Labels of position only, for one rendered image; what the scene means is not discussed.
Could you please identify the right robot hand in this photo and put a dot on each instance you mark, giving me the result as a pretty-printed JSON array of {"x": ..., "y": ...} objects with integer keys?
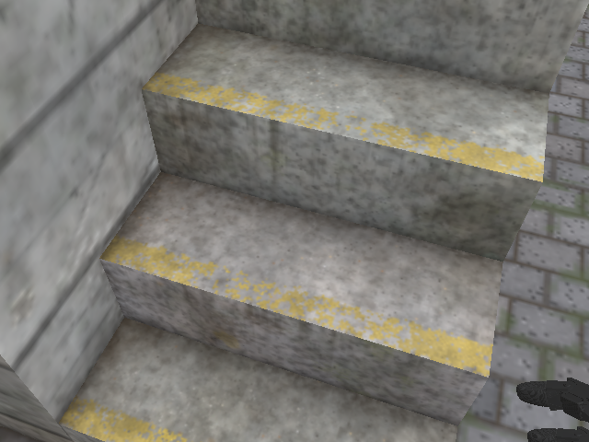
[{"x": 571, "y": 396}]

